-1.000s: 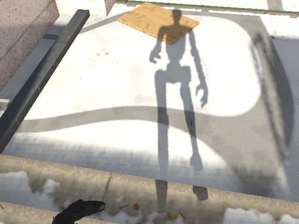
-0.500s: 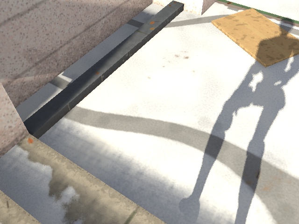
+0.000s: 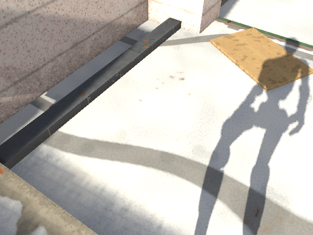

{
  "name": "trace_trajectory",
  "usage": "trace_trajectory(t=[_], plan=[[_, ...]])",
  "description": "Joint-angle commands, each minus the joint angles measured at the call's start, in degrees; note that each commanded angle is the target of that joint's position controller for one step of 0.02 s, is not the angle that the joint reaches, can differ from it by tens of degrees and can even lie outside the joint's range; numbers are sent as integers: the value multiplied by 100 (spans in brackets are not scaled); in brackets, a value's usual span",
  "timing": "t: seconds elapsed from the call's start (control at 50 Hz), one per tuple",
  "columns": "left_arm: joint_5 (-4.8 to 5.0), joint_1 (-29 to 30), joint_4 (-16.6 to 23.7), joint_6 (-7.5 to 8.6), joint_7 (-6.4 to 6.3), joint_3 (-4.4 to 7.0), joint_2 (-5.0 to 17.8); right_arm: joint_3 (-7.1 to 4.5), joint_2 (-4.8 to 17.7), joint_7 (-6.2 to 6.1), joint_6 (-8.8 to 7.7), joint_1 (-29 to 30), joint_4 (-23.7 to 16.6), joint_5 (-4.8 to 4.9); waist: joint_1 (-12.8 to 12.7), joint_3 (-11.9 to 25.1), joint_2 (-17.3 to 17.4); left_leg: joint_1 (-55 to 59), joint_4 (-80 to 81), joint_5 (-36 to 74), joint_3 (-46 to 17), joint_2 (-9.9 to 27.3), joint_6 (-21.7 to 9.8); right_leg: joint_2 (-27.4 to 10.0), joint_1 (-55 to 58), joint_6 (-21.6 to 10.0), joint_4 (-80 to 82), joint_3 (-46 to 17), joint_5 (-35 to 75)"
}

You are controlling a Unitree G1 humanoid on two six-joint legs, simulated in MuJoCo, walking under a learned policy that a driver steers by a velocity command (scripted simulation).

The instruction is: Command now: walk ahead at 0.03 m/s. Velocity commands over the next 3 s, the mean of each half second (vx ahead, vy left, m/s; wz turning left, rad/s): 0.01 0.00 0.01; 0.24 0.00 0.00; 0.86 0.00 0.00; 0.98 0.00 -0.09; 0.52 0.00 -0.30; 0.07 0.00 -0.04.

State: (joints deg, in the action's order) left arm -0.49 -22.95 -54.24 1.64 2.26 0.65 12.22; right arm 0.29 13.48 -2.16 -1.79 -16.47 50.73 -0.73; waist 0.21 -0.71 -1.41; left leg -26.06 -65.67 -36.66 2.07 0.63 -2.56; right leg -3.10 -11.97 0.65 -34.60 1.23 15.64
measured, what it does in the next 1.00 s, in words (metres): steps on the spot: right foot 0.14 m lower, then left foot 0.14 m higher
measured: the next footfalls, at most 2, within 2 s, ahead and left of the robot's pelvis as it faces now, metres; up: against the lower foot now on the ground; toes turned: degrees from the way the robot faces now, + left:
right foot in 0.14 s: +0.09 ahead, -0.10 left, -0.14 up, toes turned -3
left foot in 0.52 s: -0.04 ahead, +0.14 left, +0.00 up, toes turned +0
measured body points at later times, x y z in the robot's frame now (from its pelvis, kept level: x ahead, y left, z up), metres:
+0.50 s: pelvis +0.00 +0.03 -0.06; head -0.03 +0.02 +0.39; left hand +0.02 +0.28 -0.20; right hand +0.14 -0.19 -0.18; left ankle -0.07 +0.13 -0.61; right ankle +0.05 -0.10 -0.80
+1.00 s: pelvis +0.02 +0.07 +0.04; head +0.03 +0.09 +0.49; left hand +0.14 +0.32 -0.10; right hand -0.06 -0.20 -0.08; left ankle -0.08 +0.14 -0.66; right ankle +0.09 -0.13 -0.63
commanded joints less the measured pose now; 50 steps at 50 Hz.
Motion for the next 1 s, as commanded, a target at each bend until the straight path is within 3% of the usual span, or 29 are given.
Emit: trace_trajectory(t=[0.02,0.04,0.06,0.1,0.12,0.14,0.16,0.18,0.2,0.22,0.24,0.28,0.32,0.38,0.42,0.46,0.52,0.54,0.56,0.58,0.6,0.62,0.64,0.68,0.72,0.76,0.8,0.88,1.0], plan=[[-59,1428,937,21,-184,117,492,-173,728,-172,-28,-1108,290,-193,818,-720,1593,1525,2294,3678,-1732,1072,-740,593,-2852,-88,-93,-449,-2997],[21,1231,796,20,-205,138,463,-169,687,-244,29,-858,181,-352,776,-667,1142,1314,2015,3467,-1995,1183,-944,438,-2656,-81,492,-814,-3006],[123,725,515,-15,-197,142,353,-150,596,-311,117,-519,151,-319,417,-428,814,777,1519,2911,-1624,993,-879,246,-1659,-72,1348,-611,-2054],[169,-875,-300,-143,-152,173,225,-81,393,-362,230,-63,159,-25,-383,473,327,-714,620,1823,-509,441,-588,382,1542,-55,1869,274,508],[137,-1397,-527,-199,-95,183,213,-80,337,-306,233,31,184,78,-730,687,50,-1137,-283,1460,29,19,-460,341,2341,-76,1583,406,580],[56,-1718,-608,-185,-37,140,240,-76,65,-233,246,340,99,169,-1088,826,-634,-2112,-2303,-442,393,-522,-315,-415,2911,-348,1246,-423,1513],[-36,-1194,-410,-136,-38,78,564,-101,-64,-179,256,226,-56,232,-603,555,-816,-2325,-3881,-888,62,-510,-267,-1113,2114,-600,615,-985,3287],[-4,-955,-334,-159,-56,109,798,-104,-83,-161,316,-394,14,215,-156,626,-742,-2564,-4478,-977,-228,-380,-309,-1592,1808,-991,508,-1176,3578],[14,-662,-232,-199,-93,151,933,-81,8,-197,369,-499,31,55,-29,563,-621,-2906,-4978,-541,-208,-280,-286,-1693,1463,-1405,694,-1295,2179],[7,-384,-146,-202,-190,220,1147,-66,80,-236,413,-395,-47,-41,-46,549,-810,-3071,-5137,8,-200,-200,-165,-2007,1031,-1900,1287,-1789,155],[-6,35,-75,-193,-258,163,972,-97,277,-257,476,71,-185,-124,-58,265,-699,-3007,-4986,387,-231,-79,-11,-1939,374,-2053,1777,-1934,-1072],[-64,240,-76,-165,-325,36,676,-122,338,-248,610,284,-226,-133,-31,-15,-432,-2429,-4557,661,-241,-77,92,-1593,-445,-1913,1900,-1635,-1240],[-68,202,-107,-134,-378,38,728,-72,188,-242,699,160,-180,-99,-1,46,-424,-2033,-4403,556,-89,-148,98,-1331,-670,-1753,1883,-1347,-1037],[-89,-65,-199,-126,-428,56,790,-12,62,-234,668,300,-318,-70,-134,178,-482,-2081,-4424,231,-4,-180,105,-1321,-339,-1760,1891,-1276,-671],[-109,-4,-147,-152,-465,99,855,59,-30,-207,636,502,-509,-68,-155,308,-542,-1932,-4182,-56,-7,-86,78,-1340,-186,-1741,2015,-1213,-634],[-77,57,-144,-206,-524,137,836,186,-196,-143,592,776,-768,-108,-165,377,-580,-1744,-2835,-769,-248,101,-118,-1280,46,-1405,2113,-1161,-896],[54,134,-61,-312,-388,304,1101,272,-259,-42,468,-22,-627,-3,15,488,-1014,298,-1000,-1262,183,-275,-394,-1182,-948,-1145,2595,-842,-715],[68,-327,-239,-443,-357,357,1000,257,-249,-14,414,76,-661,93,-28,69,-502,-7,762,-1344,-70,-479,-493,-941,-819,-850,2340,-699,-1755],[-33,-387,-91,-447,-323,338,453,122,178,34,396,-196,-612,-17,-3,-210,607,498,1392,-324,-1858,356,-841,-472,-1746,-442,1099,-221,-2598],[-16,1005,586,-423,-220,375,603,6,595,-77,454,-805,-553,-104,918,-466,2210,624,3182,913,-4254,1275,-1384,93,-3500,-197,511,-627,-4607],[3,1650,814,-375,-143,473,779,53,531,-225,345,-1093,-348,-255,1061,-957,1456,313,3695,2484,-5019,1537,-1515,413,-3673,-283,56,-2166,-4910],[196,1403,863,-296,-109,449,554,56,537,-319,277,-655,-335,-362,667,-835,1102,446,3363,3447,-4749,1640,-1573,605,-3658,-305,-342,-2485,-4623],[203,951,744,-277,-142,395,363,13,585,-317,224,-307,-271,-334,229,-577,1154,309,2864,4286,-3960,1555,-1524,707,-3236,-295,-933,-2379,-4198],[-32,293,371,-497,-289,450,375,71,164,-156,166,338,-376,-97,-281,-135,841,-648,2124,4047,-2598,1226,-1323,967,-2067,-161,-2403,-1528,-3283],[-63,79,306,-713,-341,477,352,71,28,48,158,454,-433,-4,-432,-52,744,-1017,2346,3526,-2115,1060,-1151,1074,-1866,-124,-3387,-1190,-3011],[-143,314,445,-770,-285,500,485,-161,444,190,145,-225,-135,-73,-220,-172,891,-322,3056,730,-2487,978,-1058,953,-2782,-215,-3930,-951,-2844],[-177,1022,718,-666,-170,509,598,-279,556,131,73,-710,152,-82,39,-632,726,464,3747,-1019,-2928,963,-1032,622,-3688,-204,-3533,-1194,-2405],[-188,1636,887,-488,-78,560,643,-413,553,13,-225,-1266,530,-96,321,-645,592,1706,3860,-386,-2909,1076,-1207,348,-4232,56,-2495,-1473,-1667],[-214,2096,980,-464,156,508,515,-497,540,24,-325,-1435,490,-110,427,-492,664,1580,3819,338,-2148,815,-1217,227,-3444,20,-1452,-1022,-816]])
Over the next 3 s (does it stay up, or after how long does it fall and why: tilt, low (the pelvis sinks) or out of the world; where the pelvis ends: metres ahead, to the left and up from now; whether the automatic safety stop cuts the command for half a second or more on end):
stays up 1.40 -0.09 -0.21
